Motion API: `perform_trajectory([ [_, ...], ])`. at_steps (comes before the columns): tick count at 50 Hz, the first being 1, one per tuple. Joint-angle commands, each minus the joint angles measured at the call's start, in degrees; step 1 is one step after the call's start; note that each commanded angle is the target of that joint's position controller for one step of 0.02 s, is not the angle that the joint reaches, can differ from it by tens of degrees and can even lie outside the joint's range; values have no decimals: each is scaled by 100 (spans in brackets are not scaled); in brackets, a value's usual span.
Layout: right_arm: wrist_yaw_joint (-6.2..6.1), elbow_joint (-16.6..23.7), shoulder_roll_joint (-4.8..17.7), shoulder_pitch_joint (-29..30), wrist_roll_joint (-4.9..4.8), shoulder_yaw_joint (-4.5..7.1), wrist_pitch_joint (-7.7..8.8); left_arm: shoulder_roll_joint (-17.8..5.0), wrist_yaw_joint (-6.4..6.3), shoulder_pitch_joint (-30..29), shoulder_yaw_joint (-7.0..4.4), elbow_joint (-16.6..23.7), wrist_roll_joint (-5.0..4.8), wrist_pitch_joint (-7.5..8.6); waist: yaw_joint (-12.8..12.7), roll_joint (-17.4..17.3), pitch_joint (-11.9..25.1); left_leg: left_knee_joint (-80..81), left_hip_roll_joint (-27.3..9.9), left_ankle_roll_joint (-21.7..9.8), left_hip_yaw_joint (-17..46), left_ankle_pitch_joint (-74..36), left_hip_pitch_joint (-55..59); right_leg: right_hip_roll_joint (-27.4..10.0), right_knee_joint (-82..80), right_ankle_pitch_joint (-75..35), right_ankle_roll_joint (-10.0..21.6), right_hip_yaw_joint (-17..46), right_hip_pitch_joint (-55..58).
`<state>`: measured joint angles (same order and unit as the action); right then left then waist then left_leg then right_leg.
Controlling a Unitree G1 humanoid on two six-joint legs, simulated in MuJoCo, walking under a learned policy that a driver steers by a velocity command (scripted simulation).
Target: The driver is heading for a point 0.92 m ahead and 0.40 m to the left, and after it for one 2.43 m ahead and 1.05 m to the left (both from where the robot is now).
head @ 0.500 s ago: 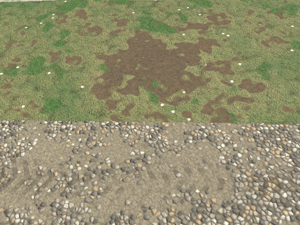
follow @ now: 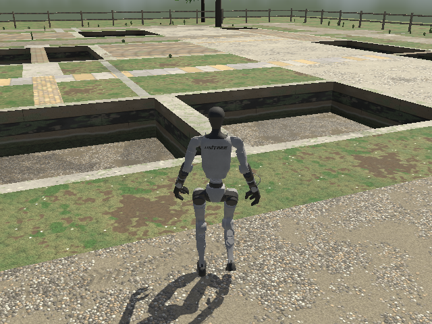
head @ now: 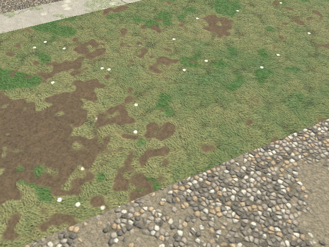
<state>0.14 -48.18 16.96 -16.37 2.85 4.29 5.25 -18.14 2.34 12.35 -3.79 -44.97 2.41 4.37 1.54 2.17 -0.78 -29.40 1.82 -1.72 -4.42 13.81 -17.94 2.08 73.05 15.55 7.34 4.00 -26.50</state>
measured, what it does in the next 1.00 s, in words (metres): walks ahead, turning left: right foot, then left foot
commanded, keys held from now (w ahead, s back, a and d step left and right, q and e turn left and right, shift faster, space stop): w+q+shift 0.96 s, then q+shift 0.04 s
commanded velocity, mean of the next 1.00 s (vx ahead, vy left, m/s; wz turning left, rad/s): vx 0.99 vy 0.00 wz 0.70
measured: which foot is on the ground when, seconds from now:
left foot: down 0.00-0.26, up 0.28-0.68, down 0.70-1.00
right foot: up 0.00-0.24, down 0.26-0.70, up 0.72-1.00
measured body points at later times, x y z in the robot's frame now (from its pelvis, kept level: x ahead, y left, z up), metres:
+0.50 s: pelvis +0.44 -0.01 +0.01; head +0.46 +0.00 +0.46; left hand +0.36 +0.28 -0.11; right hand +0.67 -0.23 -0.09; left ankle +0.47 +0.12 -0.64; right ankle +0.39 -0.13 -0.73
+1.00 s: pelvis +0.84 +0.20 +0.00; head +0.87 +0.22 +0.45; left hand +0.89 +0.53 -0.05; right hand +1.02 -0.03 -0.12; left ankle +0.74 +0.15 -0.73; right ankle +1.13 +0.19 -0.66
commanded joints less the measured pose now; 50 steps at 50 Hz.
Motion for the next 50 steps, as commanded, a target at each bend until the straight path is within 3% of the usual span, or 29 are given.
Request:
perform_trajectory([
  [1, 76, -102, 20, -620, -137, -90, 211, 256, 110, -197, 215, 676, 144, -10, -231, -619, -182, 1971, -1483, -1005, 2561, 704, 828, -607, -440, -25, -135, 352, -1552],
  [3, 73, -90, 199, -724, -192, -61, 239, 123, 138, -830, 280, 1004, 199, 10, -247, -444, -429, 2265, -1432, -1160, 2336, 212, 719, -822, -1144, -490, -341, 37, -1914],
  [6, 95, 40, 545, -610, -231, 38, 243, 179, 266, -1551, 436, 1237, 17, 89, -177, -390, -557, 2690, -963, -925, 1434, -874, -437, -536, -3118, -1392, -551, -480, -72],
  [9, 139, -36, 863, -1009, -302, 95, 221, -58, 175, -1745, 380, 1243, -43, 110, -59, -455, -429, 2452, -1157, -884, 1451, -2264, 268, -287, -3723, -1565, -533, -631, 588],
  [10, 142, -86, 902, -1141, -303, 90, 197, -182, 99, -1588, 320, 1188, -19, 126, -121, -472, -222, 1904, -1157, -804, 1385, -3185, 714, -161, -3970, -1342, -487, -614, 849],
  [12, 126, -148, 1046, -1233, -325, 122, 131, -482, -80, -147, 141, 751, 73, 174, -794, -461, 745, -351, -834, -636, 1140, -4059, 630, 48, -4214, -874, -371, -678, 2691],
  [13, 134, -37, 848, -1056, -339, 78, 138, -845, -214, 807, -2, 602, 176, 203, -1272, -341, 1268, -1980, -515, -557, 1077, -2761, -512, -818, -4170, -116, -280, 74, 4036],
  [14, 98, 220, -86, -1216, -370, -101, 146, -1285, -296, 1511, -102, 534, 349, 205, -1123, 850, 2015, -4013, -146, -507, 880, 1368, -1861, -2614, -4545, 1738, -214, 2294, 5167],
  [15, 66, 440, 86, -1405, -573, -84, 96, -1320, -273, 1360, -158, 561, 220, 125, -903, 1420, 2465, -5001, -50, -570, 923, 1119, -2510, -3090, -5714, 2666, 167, 4370, 4909],
  [16, 43, 409, 306, -839, -448, -38, -1, -750, -251, 743, -66, 588, 142, 112, -724, 650, 1327, -5117, -431, -574, 890, 471, -2902, -2671, -5812, 2757, 122, 3506, 4104],
  [17, 104, 427, 250, -479, -347, -44, -46, -371, -222, 456, 10, 560, 71, 150, -646, 259, 675, -4824, -590, -522, 846, 142, -2890, -2403, -5790, 1683, 74, 2507, 3363],
  [18, 157, 400, 170, -397, -303, -38, -110, -234, -205, 346, 33, 490, 91, 178, -472, 145, 419, -4661, -702, -448, 847, 67, -2694, -2173, -5891, 775, -15, 1853, 2882],
  [20, 252, 457, -58, -338, -165, -56, -302, -47, -203, 499, 77, 242, -24, 267, -204, 343, 98, -4467, -892, -370, 820, 64, -2527, -1942, -6056, -197, -136, 868, 2329],
  [23, 362, 822, -162, 378, -104, -96, -461, 114, -166, 685, 104, -34, -152, 386, -96, 276, -174, -4294, -964, -353, 634, -380, -3006, -1800, -6275, -1574, -244, -190, 2350],
  [28, 561, 1317, -16, 1478, -133, -232, -437, -227, -242, 624, 53, -204, -116, 431, 11, -10, -666, -2165, -687, -600, -158, -1713, -2165, -1339, -6736, -2935, -511, -1763, 1995],
  [30, 589, 1358, 88, 1669, -136, -249, -427, -515, -299, 911, 18, -266, -109, 395, -6, -37, -612, -1555, -242, -795, -683, -1731, -1494, -1325, -6363, -5137, -627, -2043, 2348],
  [32, 529, 1200, 353, 1072, -157, -182, -422, -935, -401, 1005, -78, -225, -77, 249, 398, 299, -106, -1398, 171, -966, -845, -1247, -719, -1515, -5225, -7312, -703, -2037, 2913],
  [33, 473, 1001, 565, 261, -164, -94, -415, -1115, -440, 829, -132, -158, -38, 137, 853, 413, 323, -1412, 323, -1083, -751, -930, 122, -1642, -4131, -7822, -657, -1966, 2874],
  [34, 387, 662, 825, -918, -156, 49, -404, -1210, -443, 558, -169, -26, -8, 35, 1383, 403, 855, -1250, 399, -1265, -456, -620, 1396, -1719, -2609, -7570, -542, -1800, 2425],
  [35, 241, 366, 1093, -1576, -175, 221, -413, -1105, -376, 520, -169, -2, 32, -16, 1516, -90, 1075, -890, 353, -1414, 40, -184, 2652, -1251, -543, -4802, -568, -1771, 1378],
  [36, 134, 392, 1519, -1010, -264, 323, -481, -155, -272, 484, 71, 239, 112, 44, 794, -1532, 505, -867, -544, -1588, 1612, -803, 2944, -214, 1698, 987, -709, -1601, -576],
  [37, 137, 707, 2041, -813, -106, 415, -536, -296, -248, 782, 110, 944, -62, 169, 379, -1734, 1761, 387, -1491, -2755, 4541, 8, 4497, 75, 2635, 1352, -853, -332, -2287],
  [38, 73, 805, 1761, -821, -140, 420, -551, -569, -255, 252, 130, 997, -2, 322, 585, -634, 1431, 1385, -1697, -2537, 5135, 1023, 4097, -282, 2160, 819, -799, 124, -2689],
  [39, 20, 715, 1420, -665, -162, 343, -510, -628, -254, 120, 142, 953, -24, 372, 306, -30, 516, 1644, -1568, -2274, 4772, 994, 3055, -519, 1481, 466, -788, 122, -2539],
  [40, 6, 663, 1237, -485, -185, 287, -430, -545, -272, 17, 169, 928, 58, 330, 13, 332, 142, 1663, -1321, -2092, 4295, 495, 2155, -706, 988, 446, -836, 102, -2119],
  [42, -21, 705, 969, -249, -238, 169, -248, -443, -264, 176, 211, 871, 219, 63, -381, 458, -177, 1711, -869, -1974, 3477, -388, 800, -928, 319, 580, -1020, 103, -1338],
  [43, -4, 698, 899, -251, -260, 134, -175, -365, -245, 134, 225, 916, 225, -50, -454, 404, -238, 1778, -690, -1950, 3198, -498, 377, -998, -90, 687, -1109, 45, -1141],
  [46, 24, 677, 916, -363, -275, 143, -60, -103, -153, -955, 341, 1403, 127, -119, -221, 163, -581, 1981, -183, -1735, 2594, -1173, -426, -939, -1688, -453, -1203, -318, -771],
  [50, 76, 516, 1044, -802, -345, 229, -114, 35, -111, -1558, 432, 1580, -17, -55, 276, -258, -315, 1332, 35, -1176, 2384, -3500, 247, -322, -3450, -2100, -979, -581, -112],
])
